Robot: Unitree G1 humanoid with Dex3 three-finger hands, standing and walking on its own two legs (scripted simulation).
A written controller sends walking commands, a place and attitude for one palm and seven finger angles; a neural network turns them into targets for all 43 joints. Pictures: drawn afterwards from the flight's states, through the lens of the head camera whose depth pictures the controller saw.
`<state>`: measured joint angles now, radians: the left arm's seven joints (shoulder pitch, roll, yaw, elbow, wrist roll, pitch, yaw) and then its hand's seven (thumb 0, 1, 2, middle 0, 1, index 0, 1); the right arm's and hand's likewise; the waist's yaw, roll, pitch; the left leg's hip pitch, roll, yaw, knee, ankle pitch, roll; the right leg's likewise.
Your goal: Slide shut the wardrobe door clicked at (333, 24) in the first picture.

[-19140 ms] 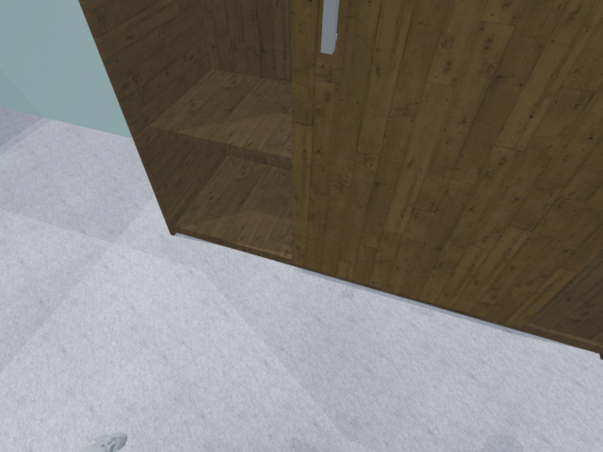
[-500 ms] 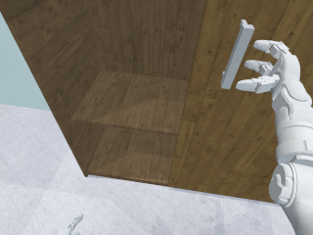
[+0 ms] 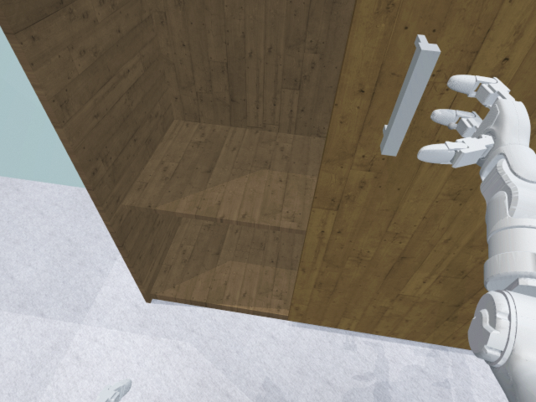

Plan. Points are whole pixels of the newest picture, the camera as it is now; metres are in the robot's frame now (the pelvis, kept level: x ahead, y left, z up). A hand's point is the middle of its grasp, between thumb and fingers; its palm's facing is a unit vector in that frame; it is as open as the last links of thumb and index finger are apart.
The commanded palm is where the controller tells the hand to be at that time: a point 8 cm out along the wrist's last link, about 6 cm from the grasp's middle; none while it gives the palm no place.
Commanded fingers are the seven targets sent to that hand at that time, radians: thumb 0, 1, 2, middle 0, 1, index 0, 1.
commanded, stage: move the hooked fingers beside the handle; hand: right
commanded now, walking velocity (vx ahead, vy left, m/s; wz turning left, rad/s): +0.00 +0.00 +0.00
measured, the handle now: (403, 98) +0.52 -0.14 +0.23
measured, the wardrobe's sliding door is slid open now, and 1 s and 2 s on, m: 0.55 0.55 0.55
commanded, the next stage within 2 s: feel for the door with the fingertips in 0.62 s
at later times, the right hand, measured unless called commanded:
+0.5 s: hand (446, 120) +0.46 -0.18 +0.23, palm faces +0.08 +1.00 +0.00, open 14.0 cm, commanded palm +0.44 -0.23 +0.23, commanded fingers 0.00 0.50 -0.30 0.30 1.20 0.30 1.20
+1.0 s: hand (438, 121) +0.45 -0.17 +0.23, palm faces +0.05 +1.00 +0.02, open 14.0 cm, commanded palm +0.43 -0.21 +0.23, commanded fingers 0.00 0.50 -0.30 0.30 1.20 0.30 1.20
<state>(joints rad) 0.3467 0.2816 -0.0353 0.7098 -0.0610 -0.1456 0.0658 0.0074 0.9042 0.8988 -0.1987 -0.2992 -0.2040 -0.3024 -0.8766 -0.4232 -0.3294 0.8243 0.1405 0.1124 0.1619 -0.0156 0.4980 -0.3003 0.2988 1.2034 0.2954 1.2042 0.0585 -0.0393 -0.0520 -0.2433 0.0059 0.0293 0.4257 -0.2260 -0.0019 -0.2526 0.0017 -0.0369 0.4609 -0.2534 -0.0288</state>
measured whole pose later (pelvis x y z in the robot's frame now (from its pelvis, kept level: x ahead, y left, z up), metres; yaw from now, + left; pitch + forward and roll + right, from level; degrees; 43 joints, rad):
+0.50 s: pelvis +0.01 +0.01 +0.00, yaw +0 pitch +2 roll +0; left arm 0.32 0.27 -0.05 0.69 -0.06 -0.12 0.07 0.01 0.90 0.90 -0.20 -0.30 -0.20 -0.30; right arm -0.88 -0.42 -0.33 0.82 0.14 0.12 0.16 -0.02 0.50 -0.30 0.30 1.20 0.30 1.20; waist 0.05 -0.05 -0.05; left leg -0.23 0.00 0.04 0.43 -0.24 0.01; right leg -0.24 -0.01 -0.03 0.46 -0.26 -0.02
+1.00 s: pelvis +0.00 +0.00 +0.00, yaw +0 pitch +2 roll +1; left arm 0.32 0.27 -0.04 0.70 -0.07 -0.13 0.06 0.01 0.90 0.90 -0.20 -0.30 -0.20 -0.30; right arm -0.87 -0.38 -0.30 0.76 0.16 0.14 0.15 -0.02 0.50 -0.30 0.30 1.20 0.29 1.20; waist 0.05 -0.04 -0.05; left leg -0.24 0.00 0.04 0.43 -0.24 0.00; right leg -0.25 0.00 -0.03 0.47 -0.26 -0.02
